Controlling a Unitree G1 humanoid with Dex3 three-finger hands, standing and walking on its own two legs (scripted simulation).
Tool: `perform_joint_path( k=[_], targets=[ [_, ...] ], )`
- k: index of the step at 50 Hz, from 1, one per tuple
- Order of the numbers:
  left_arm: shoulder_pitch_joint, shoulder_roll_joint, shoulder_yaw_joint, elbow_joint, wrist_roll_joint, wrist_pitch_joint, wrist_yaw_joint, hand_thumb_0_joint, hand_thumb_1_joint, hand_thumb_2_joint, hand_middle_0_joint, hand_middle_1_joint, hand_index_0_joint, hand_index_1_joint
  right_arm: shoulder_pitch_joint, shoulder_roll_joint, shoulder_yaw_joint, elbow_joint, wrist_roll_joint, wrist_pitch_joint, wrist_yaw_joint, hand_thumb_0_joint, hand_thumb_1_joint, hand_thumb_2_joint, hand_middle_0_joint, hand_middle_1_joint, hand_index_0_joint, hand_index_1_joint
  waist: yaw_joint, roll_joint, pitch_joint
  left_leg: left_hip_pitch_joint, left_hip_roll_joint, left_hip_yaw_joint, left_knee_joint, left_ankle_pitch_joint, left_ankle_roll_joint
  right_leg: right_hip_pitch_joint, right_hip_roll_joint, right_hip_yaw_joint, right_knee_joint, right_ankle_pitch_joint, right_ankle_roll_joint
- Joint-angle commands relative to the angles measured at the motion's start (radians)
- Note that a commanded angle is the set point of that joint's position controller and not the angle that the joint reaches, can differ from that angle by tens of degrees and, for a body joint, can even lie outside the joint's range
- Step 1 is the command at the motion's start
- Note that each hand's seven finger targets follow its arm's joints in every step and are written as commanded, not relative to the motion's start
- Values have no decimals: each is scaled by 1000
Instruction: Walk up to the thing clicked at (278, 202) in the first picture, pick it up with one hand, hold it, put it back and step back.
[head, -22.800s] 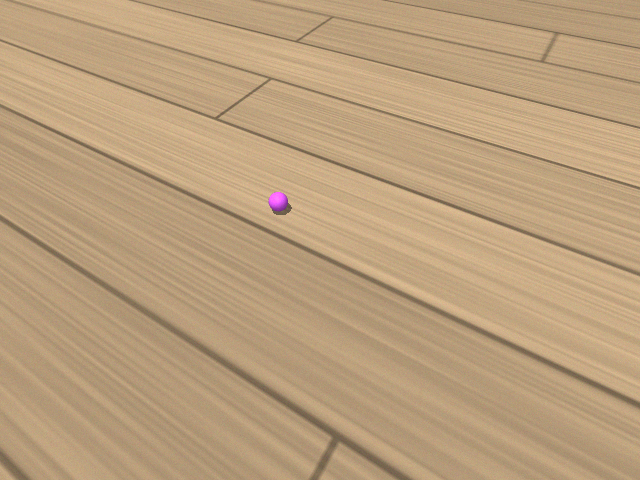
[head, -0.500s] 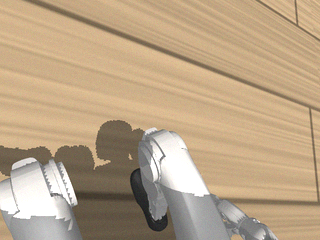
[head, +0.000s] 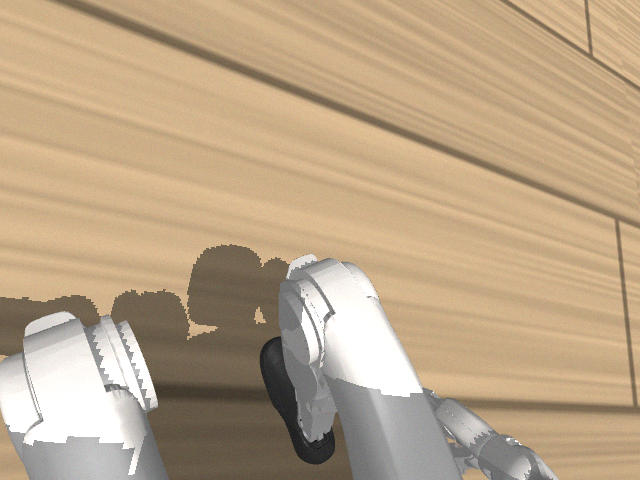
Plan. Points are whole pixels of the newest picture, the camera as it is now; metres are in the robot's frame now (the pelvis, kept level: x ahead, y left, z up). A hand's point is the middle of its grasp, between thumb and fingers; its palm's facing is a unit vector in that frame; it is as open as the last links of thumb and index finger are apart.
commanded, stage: close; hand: left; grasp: from above
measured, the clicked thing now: out of the picture +0.40 +0.38 -0.25
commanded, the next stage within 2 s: settle in 0.10 s
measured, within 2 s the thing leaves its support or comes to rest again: leaves its support in 0.50 s
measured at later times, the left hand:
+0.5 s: hand out of the picture +0.39 +0.38 -0.23, palm faces -0.41 -0.19 -0.89, open 10.6 cm
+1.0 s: hand out of the picture +0.39 +0.38 -0.13, palm faces -0.46 -0.15 -0.88, open 10.6 cm
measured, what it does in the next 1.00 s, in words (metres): stands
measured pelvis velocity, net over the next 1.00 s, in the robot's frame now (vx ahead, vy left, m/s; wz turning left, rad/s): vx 0.00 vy -0.01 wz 0.08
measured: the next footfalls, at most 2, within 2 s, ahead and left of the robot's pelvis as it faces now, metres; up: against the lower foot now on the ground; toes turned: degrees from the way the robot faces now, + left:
none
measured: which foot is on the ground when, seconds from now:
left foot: down 0.00-1.00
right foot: down 0.00-1.00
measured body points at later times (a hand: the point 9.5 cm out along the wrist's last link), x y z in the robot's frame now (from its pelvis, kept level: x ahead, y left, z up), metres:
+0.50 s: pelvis +0.00 +0.00 +0.00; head +0.25 +0.15 +0.35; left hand +0.41 +0.38 -0.18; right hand +0.10 -0.25 -0.07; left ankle +0.07 +0.14 -0.26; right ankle +0.11 -0.12 -0.26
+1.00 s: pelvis +0.00 -0.01 +0.03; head +0.22 +0.11 +0.41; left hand +0.41 +0.39 -0.08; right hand +0.13 -0.25 -0.07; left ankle +0.07 +0.14 -0.26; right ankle +0.11 -0.12 -0.26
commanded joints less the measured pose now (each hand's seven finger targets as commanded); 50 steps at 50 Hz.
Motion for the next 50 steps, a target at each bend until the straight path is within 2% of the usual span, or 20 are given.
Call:
perform_joint_path(
  k=[1, 5, 8, 10, 12, 15, 17, 18, 20, 22, 23, 24, 28, 31, 37, 38, 42, 43, 45, 50],
  targets=[
    [-200, 224, 13, -78, -18, 6, 30, 0, 498, 729, -774, -877, -820, -828, 152, -321, -100, -2, 7, -9, -15, 0, -891, -897, 199, 300, 199, 300, -23, 487, -578, 457, 34, 130, -264, 132, 41, 262, 13, -119, -219, 215, -85],
    [-198, 199, 7, -82, -27, 9, 33, 0, 566, 719, -817, -862, -866, -810, 150, -312, -98, 0, 8, -9, -15, 0, -889, -896, 199, 300, 199, 300, -25, 485, -595, 457, 35, 130, -257, 150, 41, 274, 15, -117, -218, 236, -84],
    [-209, 220, 19, -105, -30, 11, 33, 0, 581, 726, -840, -843, -883, -797, 159, -320, -98, 6, 8, -8, -15, 0, -888, -896, 199, 300, 199, 300, -22, 502, -625, 480, 34, 127, -265, 187, 38, 288, 15, -123, -213, 269, -84],
    [-187, 207, 12, -80, -34, 12, 29, 0, 622, 722, -869, -846, -915, -797, 156, -316, -94, 5, 3, -6, -16, 0, -888, -896, 199, 300, 199, 300, -22, 496, -611, 471, 35, 128, -264, 187, 39, 297, 16, -119, -215, 270, -83],
    [-201, 198, -4, -67, -32, 15, 22, 0, 567, 764, -871, -894, -927, -838, 153, -310, -92, 1, 6, -10, -12, 0, -904, -899, 200, 300, 200, 300, -36, 487, -570, 451, 34, 130, -262, 154, 41, 274, 14, -117, -216, 243, -84],
    [-212, 245, 37, -130, -44, 24, 13, 0, 573, 806, -885, -899, -935, -850, 162, -317, -101, -2, 8, -6, -14, 0, -904, -899, 200, 300, 200, 300, -3, 521, -635, 464, 33, 138, -263, 170, 41, 309, 14, -104, -227, 252, -85],
    [-203, 217, 13, -138, -46, 34, -4, 0, 558, 808, -885, -887, -929, -844, 167, -316, -115, -2, 12, -8, -11, 0, -908, -901, 200, 300, 200, 300, -13, 532, -634, 486, 32, 139, -263, 194, 39, 295, 11, -105, -215, 273, -87],
    [-200, 222, 25, -141, -47, 36, -8, 0, 558, 818, -881, -894, -926, -849, 171, -309, -105, 4, 14, -10, -10, 0, -906, -900, 200, 300, 200, 300, -16, 531, -637, 495, 32, 134, -272, 208, 35, 292, 9, -118, -209, 281, -86],
    [-203, 274, 64, -227, -46, 30, -17, 0, 583, 820, -910, -879, -950, -839, 169, -318, -123, -5, 21, -2, -13, 0, -907, -900, 200, 300, 199, 300, 13, 588, -695, 526, 31, 135, -284, 224, 30, 302, 7, -112, -202, 287, -93],
    [-188, 267, 78, -288, -50, 35, -25, 0, 639, 835, -956, -869, -996, -830, 178, -322, -140, -7, 22, 7, -13, 0, -904, -900, 200, 300, 199, 300, 31, 610, -744, 547, 30, 147, -284, 253, 29, 325, 5, -106, -205, 311, -91],
    [-193, 230, 55, -345, -49, 35, -33, 0, 656, 823, -969, -859, -1010, -819, 169, -308, -142, -12, 24, 9, -9, 0, -903, -900, 200, 300, 199, 300, 43, 639, -765, 571, 27, 153, -286, 274, 26, 320, 4, -101, -201, 327, -94],
    [-185, 229, 57, -367, -55, 37, -42, 0, 666, 807, -973, -854, -1016, -813, 161, -306, -148, -10, 30, 12, -9, 0, -903, -899, 200, 300, 199, 300, 52, 655, -784, 586, 27, 155, -291, 278, 25, 307, 4, -101, -201, 327, -96],
    [-182, 199, 57, -396, -60, 60, -74, 0, 687, 847, -993, -860, -1029, -824, 183, -306, -187, 0, 53, 22, -3, 0, -902, -899, 200, 299, 199, 299, 50, 636, -741, 550, 21, 164, -303, 245, 26, 248, -3, -95, -207, 296, -101],
    [-178, 182, 62, -472, -70, 79, -104, 0, 724, 844, -1025, -848, -1060, -814, 196, -296, -214, -2, 72, 36, 0, 0, -902, -899, 200, 299, 199, 299, 84, 654, -784, 572, 15, 171, -330, 237, 26, 242, -10, -83, -218, 281, -103],
    [-183, 71, -14, -463, -113, 106, -198, 0, 731, 856, -1030, -871, -1067, -835, 231, -268, -246, -12, 114, 66, -4, 0, -905, -900, 200, 300, 199, 300, 70, 490, -761, 470, 4, 193, -340, 156, 56, 260, -13, -47, -294, 221, -95],
    [-188, 83, -14, -472, -111, 107, -213, 0, 726, 837, -1024, -869, -1064, -830, 235, -262, -246, -15, 121, 74, -7, 0, -907, -900, 200, 300, 199, 300, 80, 484, -760, 455, 2, 197, -342, 155, 58, 281, -13, -33, -302, 214, -96],
    [-195, 55, -37, -494, -128, 98, -275, 0, 724, 841, -1022, -899, -1067, -856, 260, -255, -257, -18, 140, 92, -20, 0, -910, -901, 200, 300, 199, 300, 74, 408, -757, 457, -1, 200, -349, 164, 65, 320, -18, -19, -329, 214, -93],
    [-182, 66, -23, -502, -130, 94, -287, 0, 714, 863, -1019, -910, -1060, -871, 261, -262, -262, -19, 146, 97, -26, 0, -912, -903, 200, 300, 199, 300, 89, 401, -754, 471, -4, 202, -359, 166, 63, 308, -21, -25, -333, 209, -98],
    [-212, 78, -20, -546, -130, 80, -308, 0, 727, 867, -1035, -916, -1076, -877, 267, -257, -265, -31, 151, 107, -36, 0, -913, -903, 199, 300, 199, 300, 87, 409, -784, 491, -3, 204, -356, 173, 61, 326, -22, -15, -344, 205, -101],
    [-223, 113, 20, -640, -111, 59, -322, 0, 742, 921, -1049, -930, -1085, -896, 273, -241, -272, -38, 165, 138, -59, 0, -912, -903, 200, 300, 199, 300, 121, 472, -861, 555, -7, 219, -380, 218, 53, 344, -27, -2, -342, 234, -108]
  ],
)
